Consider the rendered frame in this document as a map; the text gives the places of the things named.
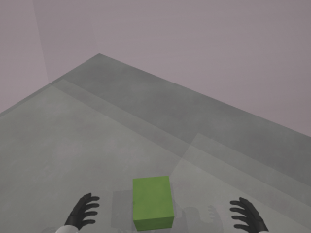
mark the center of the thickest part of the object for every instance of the left robot hand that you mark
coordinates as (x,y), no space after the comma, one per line
(79,212)

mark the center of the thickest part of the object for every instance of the carton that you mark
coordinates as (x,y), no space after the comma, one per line
(152,203)

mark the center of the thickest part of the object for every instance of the right robot hand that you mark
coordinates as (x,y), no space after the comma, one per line
(251,216)

